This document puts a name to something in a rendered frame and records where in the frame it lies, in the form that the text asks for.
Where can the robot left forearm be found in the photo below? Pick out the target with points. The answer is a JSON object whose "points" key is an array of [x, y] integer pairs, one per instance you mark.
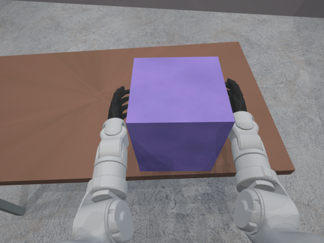
{"points": [[109, 175]]}

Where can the right robot hand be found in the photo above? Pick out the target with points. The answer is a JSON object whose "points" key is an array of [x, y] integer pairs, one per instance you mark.
{"points": [[235, 96]]}

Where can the left robot hand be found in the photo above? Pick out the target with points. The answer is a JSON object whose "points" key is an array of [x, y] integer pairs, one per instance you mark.
{"points": [[116, 109]]}

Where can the table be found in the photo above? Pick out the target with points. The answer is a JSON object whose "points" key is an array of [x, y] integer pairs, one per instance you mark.
{"points": [[53, 107]]}

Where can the robot right upper arm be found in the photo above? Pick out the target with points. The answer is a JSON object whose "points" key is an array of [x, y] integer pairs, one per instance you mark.
{"points": [[268, 217]]}

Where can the carton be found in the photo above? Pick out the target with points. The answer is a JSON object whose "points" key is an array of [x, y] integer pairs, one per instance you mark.
{"points": [[179, 114]]}

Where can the robot left upper arm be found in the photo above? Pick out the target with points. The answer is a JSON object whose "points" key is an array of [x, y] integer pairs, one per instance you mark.
{"points": [[107, 221]]}

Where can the robot right forearm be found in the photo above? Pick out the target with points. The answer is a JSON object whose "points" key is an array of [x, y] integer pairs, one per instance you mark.
{"points": [[250, 158]]}

